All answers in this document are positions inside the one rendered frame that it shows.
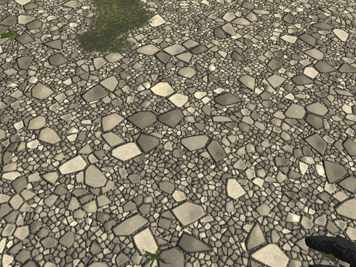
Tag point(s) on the right robot hand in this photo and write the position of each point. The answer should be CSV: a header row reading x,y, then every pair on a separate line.
x,y
340,247

